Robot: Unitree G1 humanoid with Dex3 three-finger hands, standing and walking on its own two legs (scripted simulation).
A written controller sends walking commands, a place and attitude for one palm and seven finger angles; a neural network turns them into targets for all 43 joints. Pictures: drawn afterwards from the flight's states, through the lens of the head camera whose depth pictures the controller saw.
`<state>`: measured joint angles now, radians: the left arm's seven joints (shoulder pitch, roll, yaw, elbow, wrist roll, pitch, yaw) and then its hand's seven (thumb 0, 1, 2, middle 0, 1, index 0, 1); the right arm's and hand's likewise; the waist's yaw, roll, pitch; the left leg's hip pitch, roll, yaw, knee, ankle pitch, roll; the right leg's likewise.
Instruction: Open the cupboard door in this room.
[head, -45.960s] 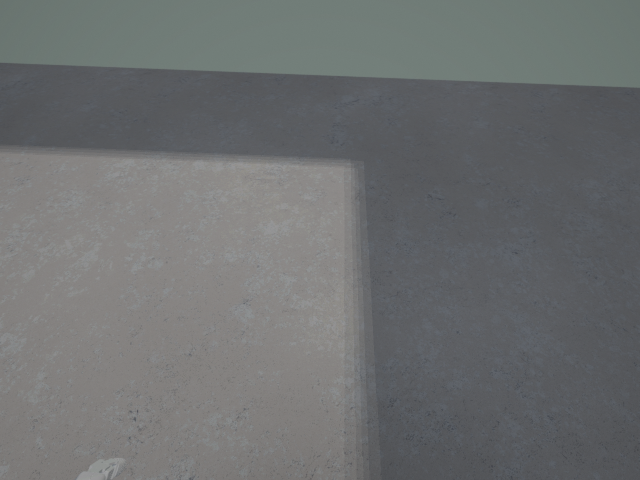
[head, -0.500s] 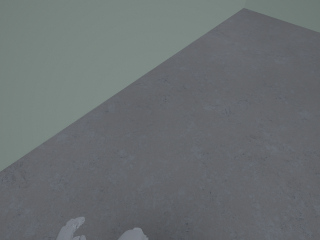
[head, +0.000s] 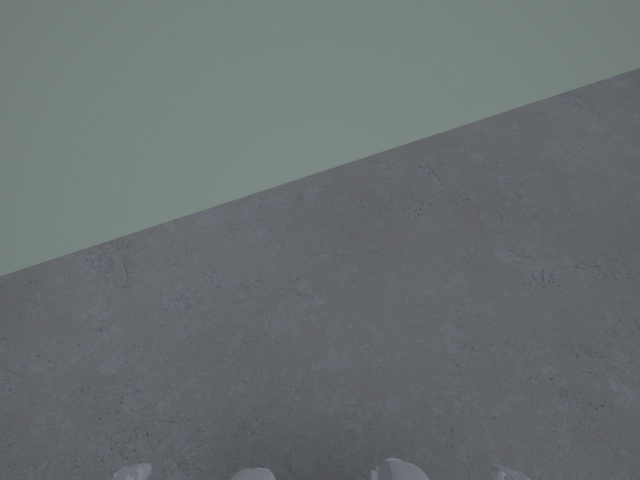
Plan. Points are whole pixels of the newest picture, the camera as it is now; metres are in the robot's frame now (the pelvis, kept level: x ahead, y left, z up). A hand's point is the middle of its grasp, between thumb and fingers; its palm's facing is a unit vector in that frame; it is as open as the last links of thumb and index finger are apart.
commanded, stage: turn to face it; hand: left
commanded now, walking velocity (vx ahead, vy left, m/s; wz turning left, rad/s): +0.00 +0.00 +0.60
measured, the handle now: out of the picture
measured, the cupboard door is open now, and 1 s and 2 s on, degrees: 47 47 47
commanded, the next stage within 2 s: take the last steps up to it in 1.94 s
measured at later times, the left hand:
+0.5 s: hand out of the picture +0.00 +0.19 -0.18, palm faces +0.36 -0.90 -0.23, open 7.4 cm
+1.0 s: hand out of the picture -0.02 +0.15 -0.16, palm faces +0.60 -0.77 -0.23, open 7.4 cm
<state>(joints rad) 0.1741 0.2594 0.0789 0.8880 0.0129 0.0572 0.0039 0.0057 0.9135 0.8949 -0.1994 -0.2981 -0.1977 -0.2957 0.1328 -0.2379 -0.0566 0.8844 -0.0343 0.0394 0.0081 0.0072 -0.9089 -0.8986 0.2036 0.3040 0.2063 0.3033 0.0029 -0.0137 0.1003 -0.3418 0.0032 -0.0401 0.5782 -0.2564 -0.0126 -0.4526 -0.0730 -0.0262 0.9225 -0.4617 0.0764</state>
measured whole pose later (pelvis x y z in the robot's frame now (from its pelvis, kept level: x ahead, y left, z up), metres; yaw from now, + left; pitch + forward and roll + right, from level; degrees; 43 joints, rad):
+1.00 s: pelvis +0.04 -0.05 +0.01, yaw +38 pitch +1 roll +2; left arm 0.21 0.21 0.04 0.87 0.03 0.01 0.01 0.00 0.91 0.89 -0.20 -0.30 -0.20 -0.30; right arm 0.13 -0.24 -0.08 0.91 -0.01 0.07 0.04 0.01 -0.91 -0.90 0.20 0.30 0.20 0.30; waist -0.01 -0.04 0.12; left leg -0.40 0.01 0.08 0.80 -0.44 -0.06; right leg -0.22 -0.14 -0.17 0.55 -0.33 0.03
